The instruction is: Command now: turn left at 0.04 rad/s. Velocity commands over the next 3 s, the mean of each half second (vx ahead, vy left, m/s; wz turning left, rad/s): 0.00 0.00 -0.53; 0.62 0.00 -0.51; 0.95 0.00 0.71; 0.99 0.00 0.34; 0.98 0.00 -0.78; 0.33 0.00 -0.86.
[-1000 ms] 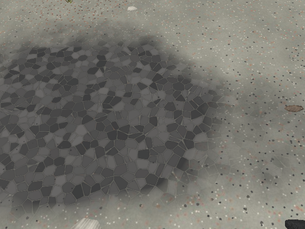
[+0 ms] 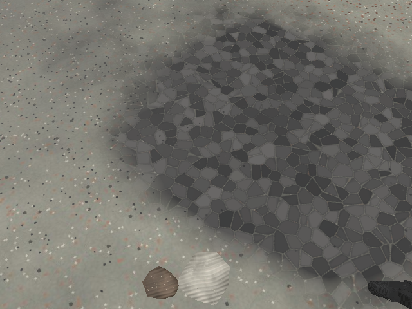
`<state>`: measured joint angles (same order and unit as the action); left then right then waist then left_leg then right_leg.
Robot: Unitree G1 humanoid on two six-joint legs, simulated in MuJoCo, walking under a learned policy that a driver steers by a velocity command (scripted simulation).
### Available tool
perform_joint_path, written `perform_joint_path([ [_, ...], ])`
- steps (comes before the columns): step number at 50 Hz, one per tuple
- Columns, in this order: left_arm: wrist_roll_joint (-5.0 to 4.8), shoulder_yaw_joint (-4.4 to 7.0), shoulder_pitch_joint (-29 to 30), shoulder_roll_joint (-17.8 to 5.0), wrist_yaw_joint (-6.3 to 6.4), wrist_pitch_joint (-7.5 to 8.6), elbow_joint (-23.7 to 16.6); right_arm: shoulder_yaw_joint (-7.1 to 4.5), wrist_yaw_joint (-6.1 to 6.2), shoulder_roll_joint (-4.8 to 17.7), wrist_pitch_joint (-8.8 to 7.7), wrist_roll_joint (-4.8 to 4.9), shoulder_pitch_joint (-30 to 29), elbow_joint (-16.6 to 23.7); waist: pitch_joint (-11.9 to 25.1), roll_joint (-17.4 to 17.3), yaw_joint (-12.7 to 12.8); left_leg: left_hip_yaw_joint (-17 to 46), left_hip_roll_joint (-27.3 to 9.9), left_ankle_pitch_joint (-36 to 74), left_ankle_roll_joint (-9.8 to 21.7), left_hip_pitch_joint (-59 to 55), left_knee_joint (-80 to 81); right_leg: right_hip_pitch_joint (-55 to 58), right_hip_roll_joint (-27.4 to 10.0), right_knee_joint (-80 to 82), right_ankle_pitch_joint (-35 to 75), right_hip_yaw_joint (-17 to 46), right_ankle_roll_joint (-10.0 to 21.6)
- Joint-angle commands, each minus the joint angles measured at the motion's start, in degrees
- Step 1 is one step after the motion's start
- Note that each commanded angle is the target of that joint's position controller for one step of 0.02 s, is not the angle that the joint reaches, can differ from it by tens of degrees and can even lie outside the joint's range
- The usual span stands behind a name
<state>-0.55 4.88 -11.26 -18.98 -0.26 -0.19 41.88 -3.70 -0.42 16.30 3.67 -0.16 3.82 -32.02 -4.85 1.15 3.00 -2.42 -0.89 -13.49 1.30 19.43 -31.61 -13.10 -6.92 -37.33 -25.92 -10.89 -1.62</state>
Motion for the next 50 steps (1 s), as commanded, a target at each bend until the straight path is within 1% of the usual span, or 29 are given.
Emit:
perform_joint_path([
  [1, 0.33, -0.47, 0.46, -4.38, -0.57, 0.51, -2.5, -0.33, 0.71, 4.27, -2.66, -2.31, 7.81, 1.24, 21.7, -7.77, -6.34, 18.27, -22.21, 43.65, 18.17, -23.55, 7.77, -12.17, -0.17, -19.81, -15.22, 12.5, -3.05],
  [2, -1.11, -0.09, 1.0, -5.02, -0.49, 0.02, -2.9, -0.37, 0.49, 4.76, -3.44, -1.96, 5.13, -0.22, 16.34, -9.03, -4.81, 12.84, -18.35, 37.73, 15.48, -20.59, 8.27, -14.33, 0.42, -20.72, -13.85, 13.46, -3.11],
  [3, -1.21, 0.27, 0.22, -5.49, 0.3, -0.51, -1.97, -1.22, 0.61, 7.01, -3.67, -1.53, 2.62, -0.68, 13.18, -8.61, -4.0, 10.16, -16.0, 30.65, 13.03, -18.5, 9.72, -16.25, 0.8, -21.04, -10.62, 13.01, -3.33],
  [4, -0.66, 1.0, -0.45, -7.27, 1.14, -1.27, -1.58, -1.75, 0.93, 8.38, -3.76, -0.92, 0.8, -0.99, 10.02, -9.83, -3.59, 8.35, -15.85, 30.13, 12.45, -14.83, 11.05, -16.43, 1.65, -23.59, -6.43, 12.75, -4.16],
  [5, -0.71, 1.56, -2.23, -8.13, 1.6, -1.88, -1.06, -1.98, 1.43, 9.08, -3.73, -1.05, 0.09, -1.22, 8.92, -10.18, -2.83, 6.29, -15.74, 31.22, 12.59, -11.82, 12.04, -15.51, 2.78, -27.6, -3.73, 12.14, -4.89],
  [7, -1.4, 1.94, -4.93, -7.28, 2.33, -2.86, -0.76, -1.47, 2.33, 6.73, -3.45, -1.53, -1.54, -1.21, 8.47, -9.69, -1.9, 2.85, -16.18, 26.06, 12.6, -10.41, 13.94, -16.62, 3.29, -32.54, -0.67, 11.38, -5.88],
  [9, -1.39, 1.73, -3.61, -5.42, 2.82, -3.59, -2.11, -0.94, 3.04, 4.53, -3.31, -1.7, -1.99, -1.82, 6.68, -9.44, -2.3, 0.78, -16.31, 18.05, 11.95, -10.46, 15.56, -19.22, 2.12, -31.17, 2.37, 11.19, -6.28],
  [12, -0.6, 1.0, -1.06, -2.89, 2.12, -3.69, -5.01, -1.34, 3.72, 4.81, -3.07, -1.8, -1.3, -2.96, 6.37, -8.33, -3.23, -0.97, -17.52, 13.18, 11.92, -13.11, 16.03, -20.08, 0.15, -23.67, 5.11, 10.46, -6.05],
  [15, -0.25, 0.37, 0.41, -1.54, 0.59, -3.63, -7.73, -2.36, 3.33, 6.92, -2.98, -1.4, -1.18, -3.52, 6.94, -7.73, -3.73, -2.76, -19.67, 14.78, 12.44, -13.97, 15.53, -17.41, -0.88, -16.78, 3.91, 8.75, -4.49],
  [19, -0.59, 1.03, -0.32, -2.7, -0.66, -4.68, -10.1, -3.66, 1.66, 9.34, -3.34, 0.08, -1.58, -3.86, 7.87, -8.04, -2.74, -5.0, -21.94, 20.73, 10.87, -14.72, 12.41, -12.99, -0.19, -10.1, 2.34, 6.07, -1.4],
  [22, -0.91, 1.89, -2.46, -2.96, -1.02, -5.49, -10.85, -4.15, 0.73, 9.6, -3.19, 1.6, -2.27, -4.51, 8.9, -7.43, -0.57, -8.35, -21.43, 20.57, 6.42, -14.36, 5.62, -6.43, 1.98, -0.09, 6.45, 3.58, 1.96],
  [23, -0.7, 2.65, -5.08, -4.07, -0.51, -5.3, -10.26, -4.09, 0.43, 8.5, -2.92, 2.09, -0.39, -5.82, 9.32, -4.7, 0.71, -10.9, -18.77, 17.34, 3.25, -11.53, -0.54, -0.7, 3.82, 6.31, 12.94, 4.11, 4.03],
  [24, -0.58, 4.8, -9.59, -9.84, 0.68, -4.72, -9.57, -3.79, 0.12, 6.7, -2.88, 1.22, 1.75, -6.31, 9.62, 6.35, 1.82, -14.36, -12.7, 7.0, -1.4, -1.77, -14.93, 9.24, 0.67, 12.21, 35.65, 13.53, 8.05],
  [25, -0.82, 6.46, -13.32, -17.31, 1.25, -3.69, -9.55, -2.61, 0.52, 3.55, -3.62, -1.25, -3.89, -0.98, 10.37, 20.78, 1.58, -11.79, -1.9, -26.39, -6.42, 21.14, -33.26, 19.68, -10.67, 14.02, 35.16, 38.3, 19.71],
  [26, -0.13, 5.43, -15.56, -14.73, -0.09, -0.8, -9.68, -2.85, 0.38, 5.11, -4.51, -0.47, -6.36, -0.21, 16.28, 11.87, 4.18, 3.67, -0.38, -27.02, -5.23, 27.12, -40.63, 19.93, -14.88, 21.11, 6.84, 49.88, 24.79],
  [27, -1.04, 4.28, -14.65, -11.64, -0.5, 1.01, -8.84, -3.3, -0.16, 6.76, -5.57, 1.56, -8.87, 0.39, 10.71, 7.51, 3.81, 6.5, -1.88, -21.13, -2.68, 31.89, -40.18, 18.41, -14.03, 25.72, -15.38, 48.44, 22.39],
  [28, -1.69, 3.64, -11.65, -10.46, -0.36, 1.74, -8.94, -3.74, -0.36, 7.75, -6.72, 2.16, -8.85, -0.03, 6.16, 4.94, 1.75, 7.11, -2.62, -15.34, -0.8, 32.6, -36.93, 14.74, -12.75, 27.52, -22.38, 47.17, 19.67],
  [30, -1.44, 2.23, -6.33, -8.24, 0.74, 1.82, -10.38, -4.37, -0.42, 9.18, -8.34, 0.57, -5.97, -1.78, 4.07, 5.63, -1.85, 7.74, -2.97, -5.46, -0.8, 28.56, -30.2, 10.21, -8.52, 27.81, -17.01, 41.04, 16.58],
  [32, -0.42, 1.88, -7.12, -8.01, 1.6, 2.36, -10.85, -4.12, -0.93, 8.06, -9.56, 0.28, -5.13, -3.22, 5.05, 4.51, -1.91, 6.67, -1.24, 2.29, -2.07, 25.06, -24.94, 9.84, -5.73, 27.78, -9.47, 36.92, 15.38],
  [35, -0.61, 1.78, -10.51, -8.64, 2.37, 2.93, -9.9, -3.2, -0.92, 5.88, -10.06, 0.4, -6.44, -3.61, 4.14, 4.93, -1.38, 6.54, 0.92, 7.75, -4.33, 22.24, -16.18, 7.56, -3.58, 27.41, -3.82, 34.58, 15.15],
  [36, 1.95, 2.49, -11.61, -11.29, 0.35, 1.97, -7.1, -1.42, -2.4, 3.64, -5.86, -5.27, -1.11, -6.7, 4.78, 9.2, -0.99, 2.37, 0.45, 7.48, -5.67, 20.36, -17.97, 6.06, 0.66, 27.52, -3.8, 30.55, 13.25],
  [38, 1.45, 1.5, -12.94, -8.12, -1.36, 1.81, -6.67, -1.36, -2.97, 4.56, -3.71, -3.86, -2.72, -5.92, 2.29, 9.8, 0.27, 1.2, -0.1, 7.47, -7.41, 18.27, -15.03, 2.26, 1.42, 28.37, -2.84, 30.27, 13.25],
  [40, 1.34, 0.96, -13.8, -7.0, -1.75, 2.23, -5.91, -1.03, -3.3, 5.17, -3.91, -2.7, -5.34, -5.3, 1.23, 10.24, 1.54, 0.61, -0.82, 9.0, -7.79, 17.32, -9.86, 3.12, 0.46, 29.21, -1.31, 30.05, 13.34],
  [42, 1.46, 1.16, -14.89, -8.32, -1.3, 3.0, -5.1, -0.92, -3.43, 6.23, -4.7, -2.37, -8.42, -4.38, 0.52, 9.84, 3.42, -0.11, -1.81, 9.6, -5.97, 17.53, -5.6, 6.69, -2.28, 30.18, -1.68, 30.52, 13.13],
  [45, 1.74, 1.12, -14.36, -9.01, -0.49, 3.85, -3.58, -0.92, -3.72, 7.47, -5.19, -2.1, -9.32, -2.99, -1.83, 9.22, 3.03, -0.57, -2.95, 5.81, -1.28, 18.22, -2.4, 12.48, -6.46, 32.11, 0.61, 29.57, 12.82],
  [47, 2.29, 0.97, -12.48, -9.28, 0.01, 4.12, -2.44, -0.98, -3.56, 7.92, -5.26, -1.89, -4.83, -3.34, -1.93, 8.69, -0.12, -2.31, -1.55, 0.53, 2.69, 12.92, -0.89, 13.8, -7.48, 29.92, 15.99, 25.05, 11.96],
  [48, 2.52, 0.9, -10.99, -9.65, 0.18, 4.21, -2.04, -1.33, -2.95, 8.26, -5.26, -1.56, 1.86, -5.02, 1.12, 7.83, -3.72, -3.72, 1.14, -0.98, 4.66, 4.41, -0.35, 13.1, -6.76, 23.48, 35.06, 21.35, 11.04],
  [49, 3.0, 0.7, -9.29, -9.14, 0.32, 3.94, -1.8, -2.07, -2.06, 9.09, -5.58, -1.26, 14.83, -9.28, 7.48, 3.66, -9.93, -4.46, 4.48, -1.72, 6.12, -9.97, 0.52, 10.02, -3.45, 7.36, 51.93, 15.37, 9.75],
  [50, 3.69, -0.06, -7.92, -7.61, 0.74, 3.93, -2.99, -3.18, -1.21, 13.19, -6.04, -1.35, 29.64, -12.87, 15.18, -5.45, -15.85, 6.38, -0.97, -14.97, 7.21, -26.89, 1.92, -2.31, 0.33, -15.59, 46.57, 10.9, 8.17],
])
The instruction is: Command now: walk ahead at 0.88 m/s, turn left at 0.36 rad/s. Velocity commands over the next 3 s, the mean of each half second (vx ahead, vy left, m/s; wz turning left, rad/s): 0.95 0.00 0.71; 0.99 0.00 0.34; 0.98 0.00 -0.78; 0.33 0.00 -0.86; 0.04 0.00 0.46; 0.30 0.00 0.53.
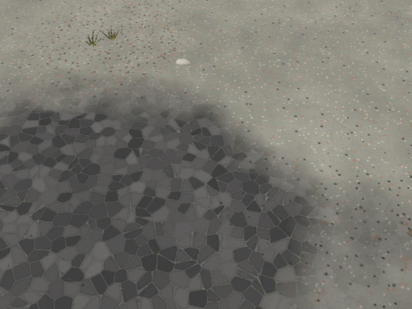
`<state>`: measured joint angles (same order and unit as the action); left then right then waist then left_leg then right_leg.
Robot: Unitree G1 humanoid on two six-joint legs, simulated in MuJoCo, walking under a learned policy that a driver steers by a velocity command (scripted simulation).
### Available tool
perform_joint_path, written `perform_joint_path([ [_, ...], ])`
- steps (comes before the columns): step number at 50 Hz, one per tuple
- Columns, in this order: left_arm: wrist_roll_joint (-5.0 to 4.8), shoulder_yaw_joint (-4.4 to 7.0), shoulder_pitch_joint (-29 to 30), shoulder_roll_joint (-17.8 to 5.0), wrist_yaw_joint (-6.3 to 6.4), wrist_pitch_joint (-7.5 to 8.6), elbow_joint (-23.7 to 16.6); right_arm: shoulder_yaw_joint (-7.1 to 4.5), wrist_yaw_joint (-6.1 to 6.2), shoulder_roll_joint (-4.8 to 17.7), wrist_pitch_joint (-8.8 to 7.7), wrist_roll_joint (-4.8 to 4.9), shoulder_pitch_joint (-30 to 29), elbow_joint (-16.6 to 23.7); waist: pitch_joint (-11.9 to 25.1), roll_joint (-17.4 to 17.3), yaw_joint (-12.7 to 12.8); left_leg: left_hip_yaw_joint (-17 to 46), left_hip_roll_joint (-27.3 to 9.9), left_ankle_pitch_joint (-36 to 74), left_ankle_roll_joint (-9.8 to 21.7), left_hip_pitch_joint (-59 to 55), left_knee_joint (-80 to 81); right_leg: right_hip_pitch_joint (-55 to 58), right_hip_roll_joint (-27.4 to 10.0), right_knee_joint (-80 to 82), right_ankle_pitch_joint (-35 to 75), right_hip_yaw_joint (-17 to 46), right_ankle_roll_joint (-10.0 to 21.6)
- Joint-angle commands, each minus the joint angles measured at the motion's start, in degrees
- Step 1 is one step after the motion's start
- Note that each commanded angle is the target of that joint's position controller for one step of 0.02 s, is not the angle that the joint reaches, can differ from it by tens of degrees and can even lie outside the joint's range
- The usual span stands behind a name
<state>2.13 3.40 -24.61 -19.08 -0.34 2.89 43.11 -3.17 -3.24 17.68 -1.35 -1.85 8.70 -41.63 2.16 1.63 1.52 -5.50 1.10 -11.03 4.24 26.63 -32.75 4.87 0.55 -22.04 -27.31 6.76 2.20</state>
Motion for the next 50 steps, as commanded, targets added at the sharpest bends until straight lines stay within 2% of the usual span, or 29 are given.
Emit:
perform_joint_path([
  [1, -0.08, -0.65, 3.45, -0.42, -0.04, 2.1, -7.95, -4.87, 1.56, 18.9, -1.42, 0.01, 26.48, -3.85, 9.01, -26.88, -9.65, 45.38, -15.05, -42.02, 9.84, -43.81, 17.84, -42.65, 4.09, -47.58, 7.82, -6.46, 0.84],
  [2, 1.02, -0.95, 7.38, -2.49, -0.02, 2.84, -7.88, -3.34, 0.52, 12.71, -1.4, 0.71, 18.5, -2.63, 2.69, -17.93, -6.95, 59.0, -17.2, -38.93, 10.16, -39.97, 24.34, -51.68, 4.04, -53.7, 5.27, -0.11, 1.54],
  [4, 1.02, -0.68, 11.01, -5.8, -0.73, 3.69, -6.88, -3.17, 0.72, 10.12, -1.57, 0.62, 15.13, -1.7, 0.13, -2.82, -5.22, 42.54, -14.61, -25.96, 10.72, -32.71, 20.09, -50.05, -2.66, -52.22, 13.72, -0.46, 1.68],
  [5, 1.7, -1.01, 12.49, -4.96, -0.88, 3.64, -7.32, -2.6, 1.17, 8.81, -1.79, 0.81, 15.11, -2.2, -2.36, -1.49, -4.06, 37.83, -12.17, -20.84, 10.27, -27.43, 21.16, -48.16, -4.2, -48.58, 14.63, -0.82, 0.88],
  [9, 2.67, -2.69, 16.58, -2.69, -1.87, 1.05, -9.0, -1.72, 2.1, 6.94, -3.23, 1.89, 17.18, -4.0, -7.52, -4.77, -2.3, 30.25, -6.5, -9.97, 11.51, -19.15, 24.92, -47.91, -5.58, -40.0, 14.92, -4.06, -3.34],
  [12, 1.56, -3.84, 27.16, -1.65, -2.4, 1.18, -12.54, -2.2, 2.47, 7.55, -3.4, 1.95, 19.28, -4.65, -10.39, -3.64, -4.65, 27.6, -4.33, 5.13, 11.26, -16.63, 26.51, -47.59, -3.66, -27.03, 21.32, -7.54, -5.34],
  [17, 0.12, -4.59, 34.19, -0.8, -2.23, 1.83, -15.32, -2.74, 3.18, 8.91, -3.37, 2.64, 22.31, -7.09, -6.81, -5.82, -7.32, 27.06, -5.06, 34.05, 7.98, -21.9, 22.58, -36.6, 0.26, -11.74, 31.59, -8.76, -3.39],
  [19, -0.02, -3.54, 27.73, -3.22, -1.14, 1.9, -13.59, -3.07, 3.49, 10.8, -3.57, 2.74, 19.46, -6.82, -1.57, -5.67, -3.43, 25.94, -4.45, 49.29, 5.06, -21.95, 14.68, -22.21, 2.95, -8.2, 28.51, -8.38, -1.83],
  [21, -0.83, -0.76, 7.23, -8.68, 1.12, 1.93, -7.97, -3.91, 2.97, 14.32, -4.12, 1.87, 14.51, -5.89, 9.07, -6.06, 7.71, 25.91, -2.53, 49.77, 2.85, -15.57, -8.06, 1.91, 0.63, -9.48, 21.13, -5.98, -0.59],
  [22, 0.57, 1.13, -5.0, -12.61, 2.65, 1.98, -5.7, -2.75, 2.83, 9.49, -4.88, 1.35, 12.81, -4.63, 15.81, -1.32, 12.06, 22.78, 0.68, 32.84, 2.93, -7.94, -25.53, 14.6, -9.47, -10.21, 2.45, 3.47, 0.76],
  [23, 3.05, 1.77, -4.41, -15.29, 2.67, 1.96, -5.29, -0.36, 2.98, -0.48, -4.53, 3.55, 17.89, -2.3, 20.92, 15.09, 5.89, 16.83, 6.51, -17.18, 2.38, 7.93, -42.91, 23.8, -26.39, -1.58, -14.92, 30.72, 4.59],
  [24, 1.7, 2.08, 0.8, -13.22, 1.98, 1.51, -5.75, -0.33, 3.17, 4.6, -3.63, 3.27, 16.86, -1.26, 19.57, 16.33, 4.2, 14.0, 3.5, -12.97, 3.13, 12.89, -47.57, 18.39, -26.34, 5.56, -19.62, 42.5, 6.24],
  [25, 1.16, 1.01, 6.55, -7.16, 1.71, 1.42, -6.29, -0.87, 2.98, 6.85, -2.74, 2.01, 12.39, -2.07, 10.23, 8.78, 3.33, 12.84, -0.45, -6.59, 3.03, 14.34, -45.77, 9.73, -23.27, 6.08, -17.64, 32.27, 5.79],
  [26, 1.07, 0.41, 7.78, -4.1, 1.43, 1.49, -5.24, -0.83, 2.29, 6.61, -2.06, 1.07, 9.89, -2.2, 4.41, 2.68, 2.76, 11.79, -2.29, -4.34, 2.58, 13.68, -44.07, 2.54, -21.37, 6.26, -7.53, 23.95, 5.71],
  [28, 1.24, -0.21, 6.17, -2.34, 1.46, 2.16, -2.33, -0.48, 0.75, 4.11, -0.59, -0.04, 7.24, -1.06, -1.12, 2.1, 0.82, 11.01, -4.91, -4.61, 1.7, 13.26, -42.7, -5.74, -18.61, 8.41, 4.1, 12.62, 4.84],
  [30, -0.26, -0.77, 4.05, 0.13, 0.66, 3.31, 0.89, 0.46, -0.16, 1.22, 0.86, -0.18, 2.86, 1.46, -4.59, 2.47, -0.23, 10.32, -7.37, -4.22, 1.52, 15.94, -41.91, -8.47, -17.13, 10.97, 11.4, 4.16, 3.12],
  [34, -0.4, -0.87, 5.67, -0.47, -0.21, 5.02, 2.78, 1.98, -1.63, 0.79, 1.13, -0.28, -4.27, 6.27, -7.48, 2.34, -2.85, 8.56, -6.59, 4.88, 0.89, 16.59, -33.53, -14.0, -13.06, 15.6, 25.99, -10.34, 2.2],
  [35, -0.12, -0.62, 6.48, -2.57, -0.28, 5.54, 2.67, 2.64, -2.01, 0.63, 0.83, -0.13, -5.89, 7.97, -9.44, 3.44, -4.06, 8.38, -7.09, 7.93, 1.12, 14.28, -25.62, -16.74, -14.02, 17.23, 29.18, -12.28, 2.69],
  [37, -0.56, -0.62, 3.01, -3.39, -0.46, 5.8, 4.84, 3.34, -2.64, 0.99, 0.11, -0.59, -11.25, 8.39, -12.44, -1.27, -2.32, 2.33, -3.73, 12.76, 2.44, 6.49, -13.31, -18.72, -12.51, 22.75, 35.92, -16.66, 2.9],
  [38, -0.76, -0.48, 1.16, -4.66, -0.35, 5.56, 5.87, 3.35, -2.6, 1.54, -0.02, -0.14, -11.9, 7.67, -10.48, -1.33, -1.33, -0.41, -0.56, 13.19, 3.24, 2.42, -11.41, -15.75, -11.21, 23.8, 43.3, -17.52, 3.68],
  [40, -1.05, 0.08, -1.06, -9.81, 0.1, 4.84, 7.71, 3.21, -1.96, 3.1, -0.81, -0.86, -10.69, 7.44, -9.7, 1.37, -4.42, -1.94, 2.14, 7.52, 4.59, -2.46, -6.7, -8.4, -15.01, 16.01, 73.57, -17.02, 4.78],
  [42, -0.9, 0.6, -0.3, -13.03, 0.84, 3.14, 8.69, 1.26, -0.01, 7.22, -1.09, -1.72, 4.96, 2.17, 0.7, 4.28, -12.63, 0.29, 3.99, 1.05, 6.08, -20.54, -4.11, -6.33, -15.25, -5.31, 83.83, -15.06, 4.58],
  [43, -1.16, 0.31, 1.12, -12.23, 0.93, 2.59, 8.32, -0.25, 1.29, 10.54, -1.12, -2.28, 16.97, -1.61, 6.35, 3.94, -18.49, 4.27, 0.89, 1.93, 6.68, -35.45, -0.28, -13.64, -12.8, -23.09, 74.61, -14.52, 4.04],
  [44, -0.29, -1.2, -2.38, -3.82, 0.19, 2.49, 6.75, -1.65, 2.61, 16.24, -1.38, -2.8, 20.03, -3.07, 13.13, -8.11, -13.24, 21.74, -15.33, -10.71, 4.68, -48.32, -1.3, -27.34, -5.22, -46.66, 14.25, -11.76, 3.88],
  [45, -3.82, -1.64, -8.6, -1.26, 0.23, 2.72, 4.45, -2.38, 2.93, 18.5, -1.71, -2.92, 18.16, -0.98, 23.74, -15.4, -8.34, 48.55, -27.51, -15.83, 7.16, -55.65, 9.21, -40.76, 0.82, -63.33, 0.01, -1.74, 3.68],
  [46, -3.61, -0.3, 0.09, -6.46, 0.7, 2.48, 3.74, -2.21, 3.03, 14.12, -1.92, -1.74, 15.17, -1.54, 14.85, -4.76, -9.69, 41.66, -23.72, -13.47, 5.08, -47.21, 13.39, -45.33, -2.51, -62.34, 8.24, -0.48, 4.13],
  [47, -3.46, -0.54, 1.89, -4.57, 0.34, 2.44, 3.6, -1.29, 2.95, 10.77, -2.75, -1.44, 11.51, -2.47, 4.96, -4.39, -6.84, 33.29, -21.76, -7.92, 5.46, -37.54, 14.62, -45.7, -4.36, -58.65, 12.21, -2.1, 3.85],
  [48, -2.95, -0.85, 1.78, -2.77, 0.01, 1.97, 4.92, -0.91, 2.66, 7.94, -3.46, -1.5, 9.05, -3.1, 0.1, -2.24, -4.47, 26.71, -19.32, -2.47, 4.6, -29.92, 16.68, -43.5, -6.55, -55.38, 13.86, -2.15, 3.4],
  [50, -1.69, -0.99, -1.01, -0.11, -1.12, -0.16, 6.84, 0.08, 2.79, 4.32, -4.47, -0.69, 8.34, -4.14, -1.88, -4.72, -1.13, 17.16, -16.41, 1.08, 2.82, -21.54, 20.03, -37.93, -8.39, -52.8, 15.55, -2.4, 2.56],
])
Over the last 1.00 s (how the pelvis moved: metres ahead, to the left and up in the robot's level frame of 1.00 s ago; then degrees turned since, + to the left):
0.22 -0.11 -0.01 -35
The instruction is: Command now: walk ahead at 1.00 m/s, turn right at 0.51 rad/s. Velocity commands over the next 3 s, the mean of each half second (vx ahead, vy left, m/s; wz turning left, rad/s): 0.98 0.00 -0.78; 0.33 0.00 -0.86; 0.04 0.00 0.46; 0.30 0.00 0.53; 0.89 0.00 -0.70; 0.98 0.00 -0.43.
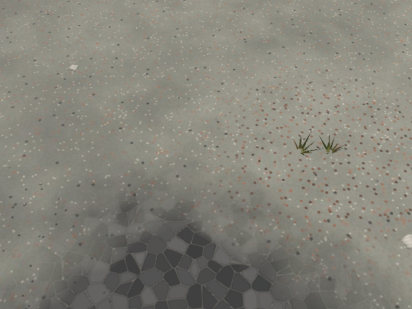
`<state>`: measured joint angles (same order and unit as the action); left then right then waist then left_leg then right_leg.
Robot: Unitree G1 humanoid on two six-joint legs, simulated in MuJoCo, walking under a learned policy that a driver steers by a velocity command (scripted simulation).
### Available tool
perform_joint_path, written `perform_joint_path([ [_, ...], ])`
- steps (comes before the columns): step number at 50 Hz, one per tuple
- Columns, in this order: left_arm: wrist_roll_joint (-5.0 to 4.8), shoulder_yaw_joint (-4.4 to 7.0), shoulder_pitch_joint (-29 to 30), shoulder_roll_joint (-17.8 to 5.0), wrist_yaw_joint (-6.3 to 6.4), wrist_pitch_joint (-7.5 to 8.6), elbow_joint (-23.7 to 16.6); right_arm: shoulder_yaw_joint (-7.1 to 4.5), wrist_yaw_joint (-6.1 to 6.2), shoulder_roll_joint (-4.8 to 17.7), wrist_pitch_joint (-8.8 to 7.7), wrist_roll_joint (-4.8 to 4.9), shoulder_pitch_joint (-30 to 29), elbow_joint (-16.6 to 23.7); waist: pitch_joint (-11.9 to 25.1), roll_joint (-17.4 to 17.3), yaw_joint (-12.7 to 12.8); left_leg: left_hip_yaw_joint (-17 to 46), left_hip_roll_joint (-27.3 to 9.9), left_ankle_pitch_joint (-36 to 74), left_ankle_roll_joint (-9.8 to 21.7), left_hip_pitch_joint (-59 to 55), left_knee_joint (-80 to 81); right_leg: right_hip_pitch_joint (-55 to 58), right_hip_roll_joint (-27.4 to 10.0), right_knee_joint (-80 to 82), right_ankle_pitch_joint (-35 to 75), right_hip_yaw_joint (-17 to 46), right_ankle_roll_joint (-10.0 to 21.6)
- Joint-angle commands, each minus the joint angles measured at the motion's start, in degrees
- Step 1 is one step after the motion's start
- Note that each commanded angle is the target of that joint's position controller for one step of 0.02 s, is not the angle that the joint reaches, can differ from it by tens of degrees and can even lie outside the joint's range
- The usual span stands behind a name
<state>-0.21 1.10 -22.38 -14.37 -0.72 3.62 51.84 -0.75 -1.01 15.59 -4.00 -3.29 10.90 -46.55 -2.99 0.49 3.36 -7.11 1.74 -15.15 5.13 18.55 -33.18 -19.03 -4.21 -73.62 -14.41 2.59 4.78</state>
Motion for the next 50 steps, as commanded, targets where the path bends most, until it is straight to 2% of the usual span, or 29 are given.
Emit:
perform_joint_path([
  [1, 0.78, 1.49, -2.06, -4.13, -1.18, -1.75, -2.11, -2.04, 0.42, 5.01, -2.48, 1.37, 6.75, -0.1, 2.3, -3.53, -2.38, 15.72, -16.18, 7.36, 1.2, -13.04, 21.72, -14.84, -4.24, -0.42, 3.0, 1.72, -0.17],
  [3, 0.91, 1.64, 2.92, -2.92, -1.88, -2.97, -3.77, -1.88, 0.29, 3.97, -3.31, 2.68, 7.6, -1.68, -0.83, -3.34, -1.94, 8.18, -14.57, 13.17, -1.22, -13.21, 24.35, -20.18, -5.0, 1.12, 5.25, 0.34, -0.64],
  [7, 0.02, 0.78, 13.34, -1.89, -2.8, -3.04, -7.48, -1.25, 0.62, 2.35, -3.94, 2.04, 8.27, -3.14, -3.11, -4.02, -2.74, -5.65, -7.83, 31.6, -4.27, -13.49, 26.33, -21.98, -0.9, 11.1, 16.45, -7.14, 0.24],
  [10, 0.87, -0.27, 18.92, -2.07, -3.68, -2.4, -11.08, -1.34, 1.66, 5.43, -3.9, 2.61, 9.86, -3.91, -6.13, -2.85, -1.44, -10.04, -10.1, 52.5, -5.52, -15.21, 25.18, -16.22, 1.74, 27.08, 20.24, -13.05, 2.86],
  [12, 1.04, 0.24, 15.21, -4.83, -3.96, -2.47, -10.02, -2.1, 3.36, 9.29, -3.2, 2.29, 10.25, -3.17, -1.37, -4.59, 1.29, -10.1, -12.25, 72.34, -5.97, -20.69, 17.86, -8.1, 6.51, 30.85, 19.67, -16.01, 4.43],
  [14, 0.94, 2.18, -1.87, -9.5, -3.41, -2.97, -5.52, -3.45, 4.4, 13.58, -1.48, 1.7, 5.38, -0.96, 7.55, -7.39, 10.71, -8.5, -14.54, 83.5, -5.81, -19.35, -2.17, 9.95, 9.83, 29.96, 13.58, -14.23, 6.67],
  [15, 0.98, 3.9, -15.01, -12.35, -2.42, -3.14, -1.52, -3.87, 4.23, 14.3, -0.5, 1.24, 1.29, 0.53, 12.01, -6.12, 16.62, -6.37, -14.95, 77.57, -4.95, -12.71, -20.45, 22.8, 9.3, 31.5, 9.05, -9.48, 9.41],
  [16, -0.11, 5.35, -17.03, -14.22, -1.06, -3.05, -0.21, -3.67, 2.74, 11.55, 0.11, 1.36, -0.25, 0.04, 9.75, 1.64, 16.18, -6.51, -6.27, 31.11, -4.35, -2.9, -44.86, 28.65, 6.9, 37.54, 7.3, -3.94, 12.44],
  [17, -0.4, 5.9, -10.9, -17.09, -0.34, -3.55, -0.25, -0.94, 1.73, 2.27, -1.01, -0.21, -0.18, 3.26, 2.9, 13.89, 7.6, -2.01, 2.28, -13.61, -4.91, 17.37, -64.87, 29.39, 3.15, 32.99, 20.07, 8.06, 14.46],
  [18, 0.9, 6.49, -5.83, -20.66, 0.02, -3.9, -3.35, -0.07, 1.28, 2.28, -2.44, 1.39, 5.38, 9.82, 14.34, 16.41, 1.38, 9.94, 2.35, -14.37, -5.53, 30.41, -68.59, 38.96, -6.5, 48.48, 1.27, 36.12, 25.16],
  [19, 1.52, 6.16, -3.3, -16.6, 0.34, -3.8, -5.32, 0.11, 1.25, 5.6, -3.88, 0.54, 3.12, 9.58, 9.96, 5.13, 1.47, 13.29, -0.97, -10.3, -4.68, 33.66, -62.85, 34.27, -9.89, 60.76, -15.44, 45.89, 23.25],
  [20, 1.62, 5.29, -1.0, -12.73, 0.57, -3.43, -5.07, -0.34, 1.12, 7.78, -4.17, 0.56, 1.06, 8.92, 2.62, -3.64, -1.08, 13.32, -3.56, -5.5, -5.01, 31.67, -56.22, 24.25, -8.81, 63.18, -16.76, 42.96, 20.05],
  [22, 0.97, 4.79, 1.99, -12.13, 1.05, -1.6, -5.36, 0.17, 1.29, 6.72, -2.3, -1.18, 0.16, 8.87, -2.01, -8.0, -5.45, 13.1, -6.98, -4.84, -7.29, 24.1, -47.39, 9.37, -3.66, 62.89, -5.14, 32.27, 17.41],
  [24, 0.36, 4.31, 3.46, -11.81, 1.04, 0.07, -5.64, 0.63, 1.08, 5.85, -0.11, -0.99, -1.31, 9.93, -4.65, -8.27, -7.36, 10.35, -8.69, -4.91, -10.0, 16.37, -36.77, -2.47, 0.5, 62.71, 16.55, 23.38, 16.03],
  [27, -0.07, 5.14, 1.47, -12.92, 0.82, 0.49, -5.12, 1.72, 0.81, 2.91, 0.03, 0.48, -8.38, 13.5, -2.63, -4.92, -4.52, 5.68, -5.46, 8.41, -9.92, 9.07, -18.29, -3.97, 7.48, 55.85, 47.24, 12.79, 10.35],
  [28, -0.4, 5.47, 0.18, -12.96, 0.71, 0.0, -4.88, 2.05, 0.78, 2.15, -0.04, 1.04, -9.57, 14.1, 0.28, -2.87, -2.76, 4.74, -3.29, 13.91, -8.82, 6.44, -12.31, -1.64, 9.44, 53.65, 47.92, 11.43, 7.61],
  [29, -3.82, 4.43, -1.74, -7.34, 1.88, -0.12, -6.41, 1.06, 1.65, 1.03, -2.64, 3.19, -18.81, 17.67, 1.42, -5.66, 1.58, 7.55, 2.48, 15.39, -9.53, 4.07, -2.78, -2.84, 10.64, 52.75, 35.54, 16.31, 4.31],
  [31, -2.85, 5.22, -2.32, -11.14, 2.86, -1.5, -5.66, -0.29, 2.22, 2.72, -3.66, 4.51, -18.49, 18.95, 4.68, 0.98, 0.7, 8.29, 6.14, 21.23, -9.68, -1.41, 8.05, 2.43, 10.12, 50.53, 28.36, 20.21, 1.6],
  [33, -2.03, 5.64, 1.18, -11.19, 3.44, -2.11, -7.4, -2.63, 3.07, 7.35, -3.96, 4.76, -12.18, 17.98, 8.72, 5.12, -2.86, 10.57, 4.98, 28.44, -8.73, -9.31, 11.61, 5.17, 11.36, 39.96, 27.75, 20.43, -1.89],
  [34, -1.99, 5.48, 4.18, -10.29, 3.42, -2.37, -8.96, -3.42, 3.36, 7.98, -3.87, 4.12, -3.98, 16.25, 13.4, 6.22, -7.76, 10.71, 3.04, 35.82, -7.77, -18.99, 13.97, 4.0, 13.43, 30.04, 27.1, 18.22, -4.62],
  [35, -0.57, 3.98, 3.06, -5.04, 3.32, -2.89, -10.54, -3.44, 3.41, 8.31, -3.12, 3.1, 6.83, 13.63, 22.63, 3.8, -10.48, 18.7, -8.62, 43.59, -3.57, -34.76, 6.18, -2.08, 15.03, 12.98, 0.06, 14.1, -6.77],
  [36, 1.34, 2.14, -4.12, 0.41, 3.04, -3.25, -12.47, -2.85, 2.96, 9.66, -2.05, 0.97, 9.79, 13.92, 30.07, -10.75, -7.07, 35.48, -23.7, 73.75, 2.75, -45.59, -1.37, -13.24, 18.39, -3.68, -33.98, 10.65, -7.75],
  [37, -0.82, 2.83, -13.95, -5.84, 2.04, -3.38, -13.12, -3.0, 2.09, 9.41, -1.48, 0.48, 8.34, 13.59, 36.75, -17.31, -2.81, 49.78, -34.09, 62.02, 11.67, -46.17, 0.57, -15.94, 12.67, -16.85, -29.45, 13.79, -9.02],
  [38, -2.26, 3.48, -10.31, -9.51, 1.58, -4.41, -14.1, -3.98, 2.54, 9.68, -0.58, 1.85, -0.39, 15.41, 31.85, -14.92, -1.58, 49.69, -31.87, 30.88, 14.25, -39.84, 6.41, -20.88, 6.96, -20.44, -20.5, 9.19, -10.01],
  [39, -2.26, 4.35, -2.39, -11.79, 1.96, -5.36, -14.93, -2.83, 3.5, 4.46, 0.34, 1.95, -5.08, 16.82, 21.94, -7.24, -3.03, 39.97, -25.02, 13.51, 11.04, -28.55, 11.16, -22.92, 4.47, -16.5, -13.84, 5.25, -10.26],
  [40, -1.94, 5.03, 1.44, -12.63, 2.49, -6.41, -15.98, -1.93, 4.01, 3.25, 1.22, 1.89, -7.94, 17.27, 14.95, -3.16, -2.2, 33.04, -20.78, 9.64, 8.25, -17.76, 14.02, -20.86, 3.11, -14.9, -10.4, 3.41, -10.59],
  [42, -1.51, 4.68, 3.55, -9.94, 2.83, -7.36, -18.26, -2.51, 3.61, 4.61, 1.43, 1.84, -9.9, 14.95, 6.07, -2.75, -0.46, 21.05, -15.62, 15.76, 6.34, -3.16, 16.84, -15.5, 0.96, -5.02, -10.49, 1.89, -9.9],
  [45, -0.64, 2.8, 5.73, -4.47, 2.84, -5.79, -20.24, -4.06, 2.62, 7.76, 0.51, 1.63, -6.1, 10.7, 8.48, -5.31, -1.42, 15.59, -15.77, 34.65, 9.45, -3.49, 17.3, -11.88, 0.47, 8.08, -10.33, 0.3, -9.07],
  [50, 0.17, 2.07, 9.37, -5.93, 1.97, -5.95, -19.89, -4.24, 1.18, 9.26, 1.82, 3.58, -6.9, 8.55, 12.14, -5.33, -2.04, 13.57, -16.22, 25.58, 10.12, -1.52, 17.41, -0.04, 2.22, 25.25, -3.47, 0.08, -6.7],
])
Over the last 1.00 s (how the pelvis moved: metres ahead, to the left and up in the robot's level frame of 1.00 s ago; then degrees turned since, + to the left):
0.82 0.34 0.01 33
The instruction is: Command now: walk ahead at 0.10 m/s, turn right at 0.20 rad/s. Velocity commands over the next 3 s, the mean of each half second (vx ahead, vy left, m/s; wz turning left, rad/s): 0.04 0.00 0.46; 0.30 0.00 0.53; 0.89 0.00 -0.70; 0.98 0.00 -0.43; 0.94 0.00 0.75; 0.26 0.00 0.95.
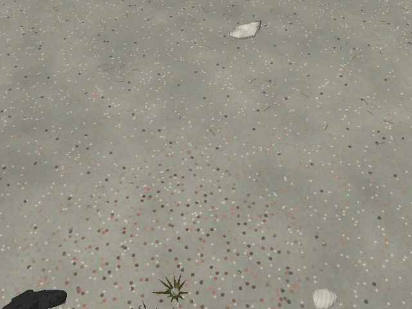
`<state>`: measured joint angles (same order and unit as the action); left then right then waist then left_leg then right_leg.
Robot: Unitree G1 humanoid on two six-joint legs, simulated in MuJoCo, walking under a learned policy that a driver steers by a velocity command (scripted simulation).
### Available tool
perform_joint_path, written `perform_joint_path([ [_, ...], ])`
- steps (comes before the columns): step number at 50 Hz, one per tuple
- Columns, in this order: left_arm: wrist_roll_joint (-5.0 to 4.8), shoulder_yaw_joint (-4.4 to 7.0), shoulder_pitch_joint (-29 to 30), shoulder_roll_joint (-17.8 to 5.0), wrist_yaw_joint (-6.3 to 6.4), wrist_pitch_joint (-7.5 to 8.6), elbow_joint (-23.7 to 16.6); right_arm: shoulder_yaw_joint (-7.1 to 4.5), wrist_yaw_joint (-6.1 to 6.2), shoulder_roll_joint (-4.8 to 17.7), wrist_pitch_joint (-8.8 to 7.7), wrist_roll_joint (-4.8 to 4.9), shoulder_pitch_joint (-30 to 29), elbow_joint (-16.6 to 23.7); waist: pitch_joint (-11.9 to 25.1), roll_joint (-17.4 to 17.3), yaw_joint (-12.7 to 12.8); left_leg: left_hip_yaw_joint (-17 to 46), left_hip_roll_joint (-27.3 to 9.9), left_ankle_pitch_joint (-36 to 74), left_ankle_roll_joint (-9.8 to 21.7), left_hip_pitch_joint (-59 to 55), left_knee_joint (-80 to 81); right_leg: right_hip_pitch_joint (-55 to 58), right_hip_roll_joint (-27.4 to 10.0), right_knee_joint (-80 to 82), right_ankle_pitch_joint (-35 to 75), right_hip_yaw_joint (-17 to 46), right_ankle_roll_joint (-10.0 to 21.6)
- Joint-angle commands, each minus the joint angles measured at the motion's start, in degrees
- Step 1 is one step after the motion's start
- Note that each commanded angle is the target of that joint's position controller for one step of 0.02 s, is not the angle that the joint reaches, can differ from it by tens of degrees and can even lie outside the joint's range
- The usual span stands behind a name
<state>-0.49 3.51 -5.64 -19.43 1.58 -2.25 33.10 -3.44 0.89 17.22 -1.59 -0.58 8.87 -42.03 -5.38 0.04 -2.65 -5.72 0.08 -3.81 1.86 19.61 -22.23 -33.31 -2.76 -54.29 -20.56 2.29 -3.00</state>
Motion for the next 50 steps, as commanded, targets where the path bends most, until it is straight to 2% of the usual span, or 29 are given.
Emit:
perform_joint_path([
  [1, 0.72, -0.56, -6.68, -0.6, -0.51, -0.21, -0.93, -1.17, -1.28, 6.96, -0.43, 1.22, -4.38, 3.37, 13.89, -5.19, 3.8, 12.6, -13.62, 7.79, 12.63, -1.72, 6.47, 16.76, 1.19, 10.47, 3.37, 0.3, 1.65],
  [3, 1.24, -0.66, -8.19, 0.2, -0.94, -0.08, 0.44, 0.08, -2.31, 4.75, -0.23, 1.7, -4.69, 2.47, 11.91, -5.25, 5.73, 12.31, -10.7, -4.27, 9.13, 2.82, 4.47, 26.79, 3.02, 25.23, 9.58, -1.71, 3.22],
  [4, 1.43, -0.19, -7.32, -1.75, -0.77, -0.01, -0.07, 0.66, -2.67, 3.71, -0.32, 1.74, -2.07, 1.47, 10.8, -5.37, 5.36, 12.65, -8.64, -9.41, 5.51, 6.11, 3.03, 31.53, 1.98, 29.81, 10.57, -0.35, 4.71],
  [5, 2.23, 0.69, -7.81, -6.47, -0.04, -0.14, -1.36, 1.16, -3.23, 2.71, -0.57, 0.71, 0.38, 1.6, 12.18, 0.09, 4.31, 11.07, -5.0, -19.15, 1.03, 9.74, -3.52, 36.21, -7.98, 30.95, 16.8, 9.08, 7.85],
  [6, 3.03, 2.09, -5.33, -10.98, 0.28, -0.7, -0.88, 0.87, -2.99, 2.5, -0.69, 1.24, 2.35, 2.91, 12.28, 12.9, 2.07, 3.28, -0.21, -23.83, -1.86, 11.43, -11.75, 28.31, -17.7, 34.06, 11.62, 15.62, 14.84],
  [7, 3.42, 2.41, -3.27, -9.89, 0.47, -0.3, -1.65, -0.69, -2.24, 7.8, -0.31, 1.81, 0.48, 2.6, 9.6, 12.86, 4.76, 4.07, -0.72, -25.71, -3.41, 9.47, -24.14, 21.68, -17.92, 36.68, 10.93, 15.61, 17.73],
  [8, 3.39, 1.83, -1.66, -7.65, 0.64, 0.35, -1.66, -2.03, -1.69, 9.49, 0.45, 2.54, 1.67, 2.45, 7.84, 12.83, 3.94, 4.65, -0.69, -26.85, -4.2, 12.24, -33.54, 20.39, -17.57, 36.72, 14.87, 13.69, 17.81],
  [10, 1.79, 1.02, 2.48, -4.08, 0.89, 1.68, -1.71, -2.91, -0.04, 8.52, 2.71, 2.12, 6.27, 0.94, 7.11, 10.98, 1.67, 6.3, -2.01, -25.66, -6.12, 15.24, -44.8, 20.54, -16.19, 35.83, 22.18, 8.1, 16.14],
  [12, 1.33, 0.75, 4.15, -2.18, 1.28, 2.13, -1.25, -2.57, 0.56, 5.67, 3.93, 2.03, 6.67, 1.79, 7.22, 8.6, 0.73, 5.91, -3.51, -22.0, -7.11, 16.05, -45.34, 21.37, -14.86, 34.93, 24.93, 3.25, 14.65],
  [15, 1.09, 1.62, 4.04, -2.51, 1.69, 1.79, -0.39, -1.24, -0.76, 2.08, 4.19, 1.9, 2.96, 4.99, 9.64, 7.8, 2.22, 3.89, -5.3, -18.15, -6.61, 10.9, -32.24, 23.41, -14.07, 32.24, 24.74, -1.88, 13.38],
  [17, 0.88, 2.66, 1.53, -4.37, 1.68, 1.47, 0.75, -1.33, -2.07, 2.9, 4.03, 1.88, 2.15, 6.85, 11.6, 8.58, 3.37, 1.63, -4.37, -18.21, -5.37, 7.22, -26.02, 25.52, -16.21, 30.36, 28.26, -2.06, 13.75],
  [19, -0.22, 3.25, 1.44, -5.07, 1.47, 1.49, 1.52, -1.89, -2.86, 3.71, 4.13, 2.03, 4.99, 7.06, 12.11, 8.67, 1.89, -0.62, -2.98, -14.52, -3.32, 2.52, -18.21, 25.24, -17.18, 27.07, 27.99, -3.51, 12.05],
  [20, -0.86, 3.27, 1.51, -4.32, 1.32, 1.53, 2.01, -2.36, -2.75, 3.97, 4.22, 2.01, 7.5, 6.29, 11.98, 7.22, 0.66, -1.6, -1.3, -9.82, -1.72, -1.8, -12.54, 22.94, -16.22, 23.4, 24.39, -5.69, 9.57],
  [21, -0.77, 3.1, -1.77, -2.32, 0.93, 1.55, 3.46, -3.45, -2.02, 6.3, 4.18, 1.39, 9.54, 5.65, 10.4, 0.66, 0.66, 2.57, -0.74, -0.91, 0.82, -6.48, -5.68, 18.05, -12.41, 15.08, 14.71, -9.51, 5.51],
  [22, 1.74, 2.25, -1.43, 0.93, 0.62, 1.5, 1.04, -6.06, -0.58, 16.24, 3.74, 0.88, 11.31, 6.77, 8.33, -21.02, 1.89, 26.97, -15.92, 26.38, 9.01, -15.72, -1.85, -1.15, -3.59, -5.13, -10.09, -14.14, -1.52],
  [23, 2.14, 1.99, 7.33, 0.2, 0.83, 2.08, -2.28, -5.74, -1.19, 17.29, 2.45, -1.46, 12.47, 8.5, 12.49, -20.45, -2.13, 40.26, -21.68, 28.88, 19.61, -16.95, 1.57, -10.24, 3.98, -16.72, -20.64, -2.21, -2.4],
  [24, 1.07, 2.47, 9.03, -1.56, 1.04, 2.34, -2.1, -5.38, -1.66, 15.58, 1.29, -1.85, 11.89, 8.57, 13.41, -12.05, -2.91, 36.55, -20.26, 22.76, 18.63, -18.44, 2.19, -11.73, 3.08, -20.44, -17.51, 2.12, -0.88],
  [26, 1.06, 2.85, 6.88, -1.76, 1.87, 2.61, -0.21, -4.55, -0.41, 11.82, 1.16, 1.22, 5.6, 9.25, 11.11, -5.29, 0.88, 29.67, -14.87, 16.35, 12.61, -16.95, 0.5, -12.18, 1.49, -17.02, -7.71, 4.04, 0.36],
  [27, 1.29, 3.22, 5.71, -2.52, 2.08, 2.63, 0.15, -3.91, 0.35, 10.21, 1.85, 2.13, 2.45, 10.18, 11.08, -5.82, 2.44, 27.76, -13.25, 14.83, 11.05, -14.29, 0.45, -9.7, 1.38, -14.41, -4.38, 4.34, 0.21],
  [29, 1.07, 3.05, 4.08, -1.34, 1.42, 2.85, 1.1, -3.58, 1.35, 9.19, 2.87, 1.74, 1.06, 11.32, 12.32, -6.39, 3.29, 26.45, -10.7, 13.85, 10.08, -12.43, 0.51, -6.12, 3.5, -11.21, 0.11, 3.66, -0.49],
  [34, 0.56, 2.25, 4.41, 0.17, 0.51, 3.43, 2.34, -4.57, 2.3, 10.9, 3.83, 1.84, 1.03, 12.42, 12.16, -7.03, 2.44, 30.16, -8.2, 3.04, 9.16, -10.96, 0.4, -1.6, 6.63, 5.28, 3.88, 4.97, -1.63],
  [37, -0.36, 2.6, 2.39, -1.89, -1.15, 4.45, 3.15, -4.23, 1.59, 10.97, 3.41, 2.22, 1.53, 12.61, 12.69, -10.98, 1.5, 34.4, -7.93, -28.71, 9.85, -6.89, 5.24, 3.59, 6.14, 11.77, 3.57, 3.44, -0.67],
  [40, -0.71, 2.65, 2.36, -2.16, -2.28, 6.46, 2.83, -3.08, 0.36, 9.59, 2.29, 1.85, 2.91, 11.73, 10.06, -12.03, 0.62, 36.26, -8.63, -34.19, 10.71, -3.25, 5.41, 9.08, 4.99, 15.67, 0.62, 1.55, 1.05],
  [44, -0.66, 2.24, -8.44, -0.71, -2.83, 8.69, 6.67, -0.85, -0.57, 5.78, 0.79, 0.94, 0.37, 11.9, 7.41, -9.78, 5.22, 29.9, -6.5, -36.17, 8.4, 3.85, 0.01, 23.01, 3.09, 25.55, 4.08, -3.07, 5.53],
  [45, -0.22, 2.17, -14.14, -1.21, -2.97, 9.13, 8.5, -0.02, -0.39, 3.2, 0.33, 0.71, -1.85, 12.82, 6.61, -4.85, 6.98, 24.48, -3.31, -32.99, 6.41, 7.8, -9.99, 26.84, 0.2, 28.71, -1.73, 4.11, 7.35],
  [46, 5.64, 1.92, -19.74, -5.34, -2.98, 7.38, 9.52, -0.01, -1.12, 2.51, 0.56, -2.96, -4.68, 14.1, 2.71, 11.52, 9.19, 13.31, 4.55, -29.56, 3.49, 20.03, -29.97, 29.32, -9.05, 39.34, -25.97, 24.94, 11.04],
  [47, 5.16, 3.47, -17.19, -10.8, -3.86, 6.32, 8.53, 0.01, -1.82, 3.23, 0.18, -2.59, -5.89, 18.31, -4.21, 17.78, 6.45, 9.73, 5.24, -28.45, 1.84, 36.65, -34.8, 29.93, -17.1, 49.73, -35.31, 49.59, 17.64],
  [48, 3.24, 3.36, -14.21, -8.57, -4.09, 5.77, 7.29, -0.45, -2.03, 6.07, -0.6, -3.04, -8.13, 17.46, -5.78, 8.16, 5.79, 11.62, 0.33, -19.83, 0.81, 38.53, -37.72, 29.76, -17.2, 49.68, -34.22, 49.3, 18.4],
  [50, 1.63, 2.88, -15.07, -6.83, -4.02, 5.76, 7.81, -0.74, -2.55, 7.09, -1.38, -3.53, -6.93, 14.99, -0.11, 3.49, 5.62, 10.78, -1.46, -12.17, -1.86, 29.36, -34.5, 28.7, -10.5, 45.75, -19.75, 34.23, 15.05],
])
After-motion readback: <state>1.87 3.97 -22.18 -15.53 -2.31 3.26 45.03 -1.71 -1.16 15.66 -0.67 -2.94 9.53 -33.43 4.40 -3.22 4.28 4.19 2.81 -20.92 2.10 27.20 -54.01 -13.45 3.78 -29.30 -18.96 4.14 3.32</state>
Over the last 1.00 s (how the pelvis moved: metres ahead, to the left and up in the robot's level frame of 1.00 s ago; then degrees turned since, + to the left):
0.73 -0.12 0.01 -54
